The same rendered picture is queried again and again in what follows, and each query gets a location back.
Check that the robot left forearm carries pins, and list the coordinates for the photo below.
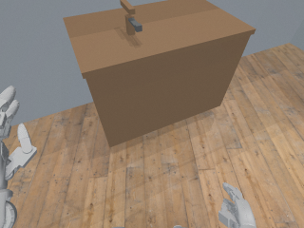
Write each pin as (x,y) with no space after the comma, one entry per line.
(8,212)

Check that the tap lever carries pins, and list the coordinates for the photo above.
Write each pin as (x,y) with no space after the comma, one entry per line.
(138,26)

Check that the counter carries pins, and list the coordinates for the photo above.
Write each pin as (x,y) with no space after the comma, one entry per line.
(178,66)

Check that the robot left hand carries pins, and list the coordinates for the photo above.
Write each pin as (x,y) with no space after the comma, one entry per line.
(21,156)

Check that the robot right hand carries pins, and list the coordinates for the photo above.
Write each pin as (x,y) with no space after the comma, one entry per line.
(238,213)

